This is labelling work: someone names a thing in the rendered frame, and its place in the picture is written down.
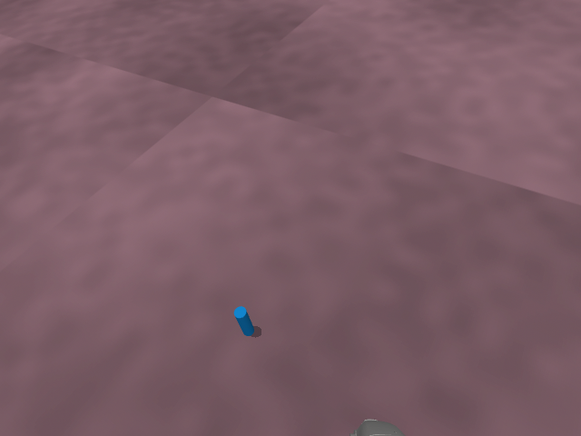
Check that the can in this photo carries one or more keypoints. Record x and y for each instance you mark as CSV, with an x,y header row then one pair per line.
x,y
244,321

